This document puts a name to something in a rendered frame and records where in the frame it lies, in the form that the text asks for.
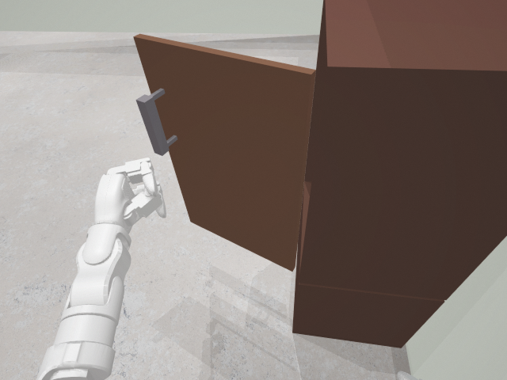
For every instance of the cupboard door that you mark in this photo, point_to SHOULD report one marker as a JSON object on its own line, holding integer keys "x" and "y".
{"x": 242, "y": 126}

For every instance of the robot left hand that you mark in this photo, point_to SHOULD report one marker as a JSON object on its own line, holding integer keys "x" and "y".
{"x": 117, "y": 203}

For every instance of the robot left forearm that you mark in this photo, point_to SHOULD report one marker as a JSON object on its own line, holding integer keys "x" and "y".
{"x": 83, "y": 344}

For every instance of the handle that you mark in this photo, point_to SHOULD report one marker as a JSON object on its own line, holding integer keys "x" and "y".
{"x": 153, "y": 123}

